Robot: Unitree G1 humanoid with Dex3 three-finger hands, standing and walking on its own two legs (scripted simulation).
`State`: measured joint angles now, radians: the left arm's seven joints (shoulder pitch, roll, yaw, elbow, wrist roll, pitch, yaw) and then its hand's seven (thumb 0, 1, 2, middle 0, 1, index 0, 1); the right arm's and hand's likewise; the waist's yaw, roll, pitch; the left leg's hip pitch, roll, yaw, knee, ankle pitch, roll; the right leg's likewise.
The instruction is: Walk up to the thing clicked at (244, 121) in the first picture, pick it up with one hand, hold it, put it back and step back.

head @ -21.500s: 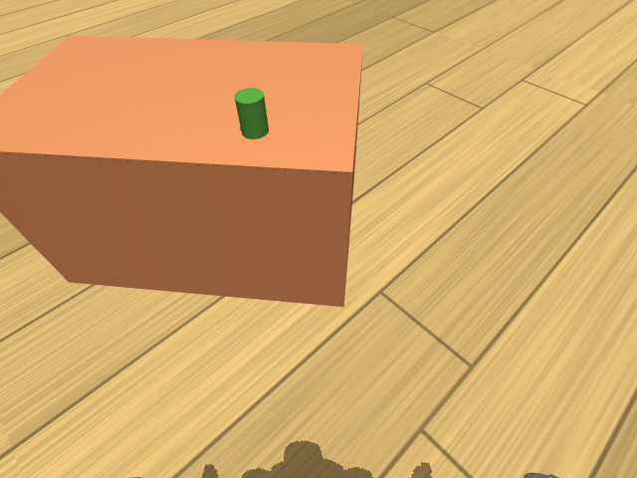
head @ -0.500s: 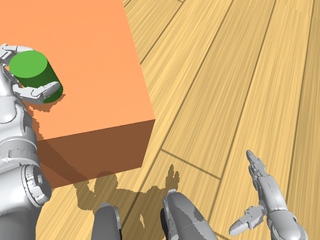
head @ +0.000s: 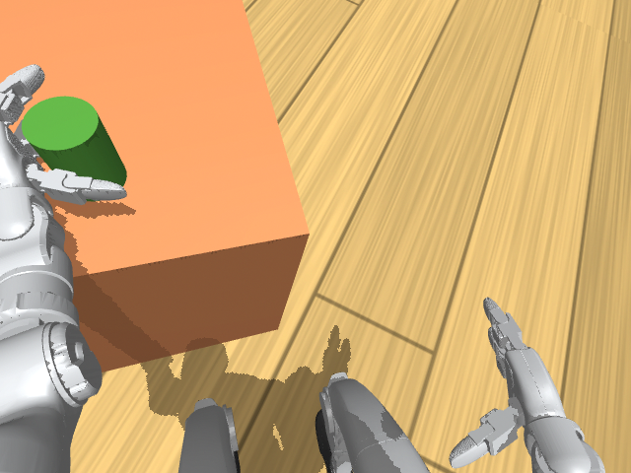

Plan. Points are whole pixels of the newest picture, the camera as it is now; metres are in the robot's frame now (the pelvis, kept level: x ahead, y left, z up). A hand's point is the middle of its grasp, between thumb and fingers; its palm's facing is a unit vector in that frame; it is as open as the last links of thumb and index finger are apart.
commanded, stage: withdraw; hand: left
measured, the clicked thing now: (80, 152) +0.51 +0.20 +0.04
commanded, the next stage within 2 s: rise in 0.36 s
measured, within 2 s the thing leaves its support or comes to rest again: neither
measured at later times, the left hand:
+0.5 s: hand out of the picture +0.51 +0.29 +0.17, palm faces +0.25 -0.97 -0.03, open 17.7 cm
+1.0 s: hand out of the picture +0.39 +0.34 +0.13, palm faces +0.38 -0.84 -0.39, open 17.5 cm
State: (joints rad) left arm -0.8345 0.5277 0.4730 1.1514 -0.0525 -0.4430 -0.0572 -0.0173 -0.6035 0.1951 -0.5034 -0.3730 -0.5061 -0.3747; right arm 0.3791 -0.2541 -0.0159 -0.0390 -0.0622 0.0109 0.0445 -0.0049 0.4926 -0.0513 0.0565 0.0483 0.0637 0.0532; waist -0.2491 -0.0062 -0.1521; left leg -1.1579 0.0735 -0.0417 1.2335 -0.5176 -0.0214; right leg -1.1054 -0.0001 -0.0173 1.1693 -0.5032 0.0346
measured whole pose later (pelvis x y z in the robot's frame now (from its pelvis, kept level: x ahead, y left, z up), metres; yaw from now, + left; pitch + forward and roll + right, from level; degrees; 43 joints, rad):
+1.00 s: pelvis +0.04 +0.01 +0.07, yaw +1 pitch +13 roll -2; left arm -0.29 0.54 0.36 0.64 -0.01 -0.01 0.00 -0.02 -0.56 0.06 -0.07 -0.04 -0.05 -0.06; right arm 0.38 -0.26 -0.05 0.23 0.05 0.11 0.03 -0.01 0.48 -0.07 0.05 0.05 0.06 0.06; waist -0.03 0.03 -0.16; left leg -0.65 0.05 0.01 0.85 -0.43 -0.01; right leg -0.61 -0.02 0.01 0.80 -0.41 0.05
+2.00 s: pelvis +0.00 -0.01 +0.06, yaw +2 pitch +5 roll +1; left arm 0.51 0.28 0.27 -0.08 -0.07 -0.08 0.05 -0.02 -0.56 0.04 -0.05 -0.05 -0.06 -0.05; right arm 0.45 -0.21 -0.07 0.18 0.05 -0.01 -0.08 -0.01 0.18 -0.30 0.10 0.13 0.11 0.13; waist 0.04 0.01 -0.08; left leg -0.57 0.03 0.00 0.88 -0.40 -0.03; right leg -0.56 -0.05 0.00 0.90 -0.43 0.03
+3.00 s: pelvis +0.03 -0.01 +0.05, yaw +2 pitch +10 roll +0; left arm 0.46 0.20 0.00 0.08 -0.03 0.05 0.07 -0.02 -0.57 0.04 -0.05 -0.05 -0.05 -0.05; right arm 0.45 -0.19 0.00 0.07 0.03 0.09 -0.08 0.02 -0.90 -0.90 0.20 0.30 0.21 0.30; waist 0.00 0.00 -0.12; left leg -0.64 0.04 0.00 0.94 -0.47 -0.03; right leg -0.63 -0.04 0.01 0.96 -0.50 0.03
